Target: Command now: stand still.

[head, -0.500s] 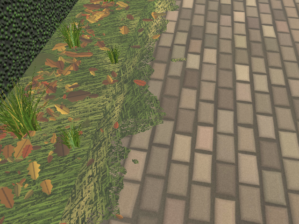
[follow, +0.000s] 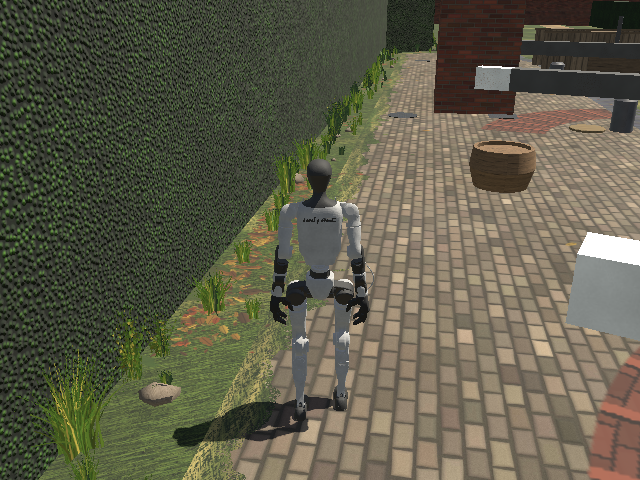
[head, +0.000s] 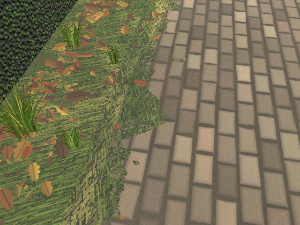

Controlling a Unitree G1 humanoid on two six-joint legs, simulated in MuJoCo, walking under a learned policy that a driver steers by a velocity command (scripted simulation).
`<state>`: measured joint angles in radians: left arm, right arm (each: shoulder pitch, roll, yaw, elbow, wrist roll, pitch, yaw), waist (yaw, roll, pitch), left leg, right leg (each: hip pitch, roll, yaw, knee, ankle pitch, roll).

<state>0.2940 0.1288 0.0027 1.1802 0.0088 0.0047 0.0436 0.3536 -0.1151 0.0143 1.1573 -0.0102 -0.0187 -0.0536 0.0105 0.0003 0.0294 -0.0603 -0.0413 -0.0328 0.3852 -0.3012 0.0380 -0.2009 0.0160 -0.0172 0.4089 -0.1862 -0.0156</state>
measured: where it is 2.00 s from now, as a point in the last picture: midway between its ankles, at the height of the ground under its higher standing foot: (166, 161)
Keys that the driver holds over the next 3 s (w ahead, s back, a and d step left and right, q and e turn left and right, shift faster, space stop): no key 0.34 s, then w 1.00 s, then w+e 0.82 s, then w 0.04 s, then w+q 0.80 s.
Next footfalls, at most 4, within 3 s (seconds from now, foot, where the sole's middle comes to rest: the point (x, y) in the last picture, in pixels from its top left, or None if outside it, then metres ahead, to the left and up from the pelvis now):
0.66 right None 0.15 -0.12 -0.78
1.16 left None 0.50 0.02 -0.78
1.72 right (186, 172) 0.79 -0.14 -0.78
2.28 left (177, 116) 1.15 -0.12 -0.78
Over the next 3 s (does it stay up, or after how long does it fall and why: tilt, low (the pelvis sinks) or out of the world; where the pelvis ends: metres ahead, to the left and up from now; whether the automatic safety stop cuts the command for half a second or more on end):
stays up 1.29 -0.29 0.00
